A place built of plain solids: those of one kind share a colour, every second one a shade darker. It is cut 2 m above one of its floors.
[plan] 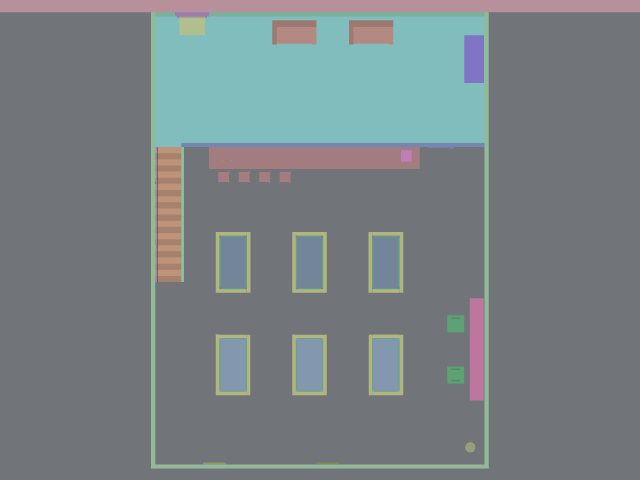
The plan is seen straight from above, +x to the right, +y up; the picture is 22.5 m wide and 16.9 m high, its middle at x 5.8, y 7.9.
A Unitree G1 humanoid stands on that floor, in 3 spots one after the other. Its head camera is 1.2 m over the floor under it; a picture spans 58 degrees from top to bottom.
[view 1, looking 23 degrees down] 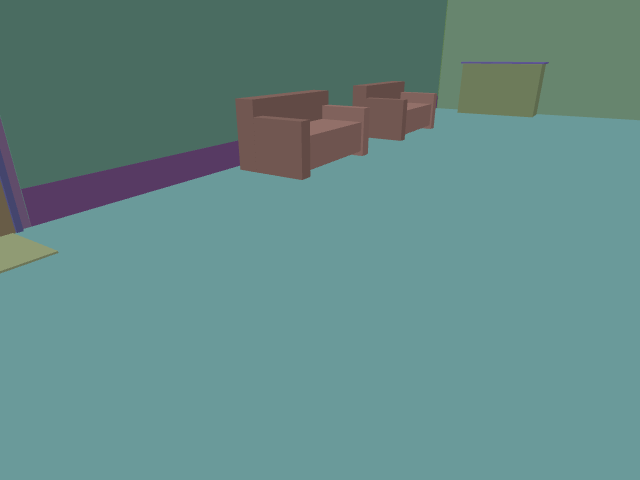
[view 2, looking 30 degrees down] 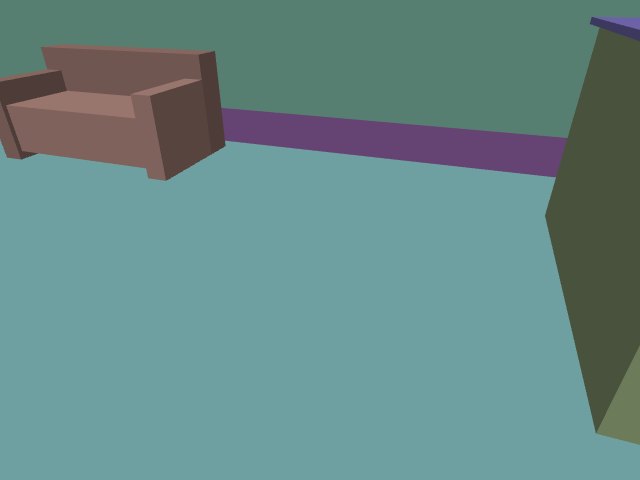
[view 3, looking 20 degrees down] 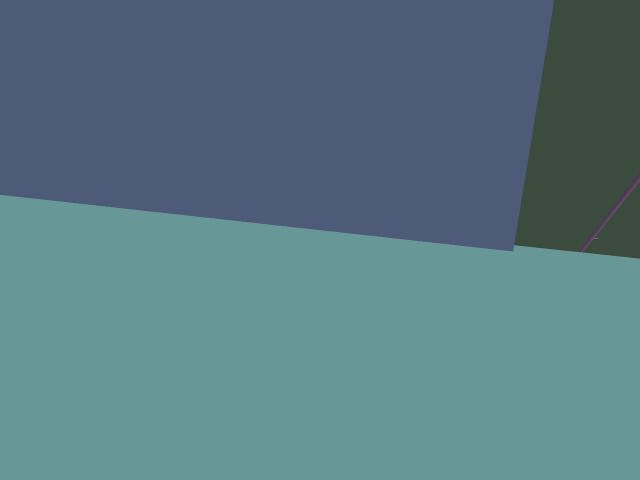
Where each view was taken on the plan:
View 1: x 0.46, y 12.27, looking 32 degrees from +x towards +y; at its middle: upper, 3.07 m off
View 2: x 10.39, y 12.37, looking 109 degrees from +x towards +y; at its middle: upper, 2.40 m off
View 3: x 1.30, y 14.67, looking -71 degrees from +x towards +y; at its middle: upper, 3.51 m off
